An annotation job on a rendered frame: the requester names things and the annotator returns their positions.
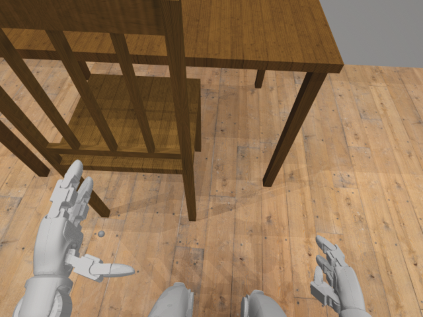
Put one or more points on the robot right hand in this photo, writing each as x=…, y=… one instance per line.
x=346, y=292

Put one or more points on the robot left forearm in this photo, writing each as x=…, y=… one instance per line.
x=45, y=296

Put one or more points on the robot left hand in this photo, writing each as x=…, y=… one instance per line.
x=60, y=228

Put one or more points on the chair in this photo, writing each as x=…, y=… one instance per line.
x=122, y=123

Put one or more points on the table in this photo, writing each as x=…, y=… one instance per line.
x=277, y=35

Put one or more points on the left robot thigh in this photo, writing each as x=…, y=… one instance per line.
x=175, y=301

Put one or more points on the robot thigh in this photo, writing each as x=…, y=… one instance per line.
x=175, y=301
x=258, y=305

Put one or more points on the right robot thigh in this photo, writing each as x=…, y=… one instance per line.
x=258, y=305

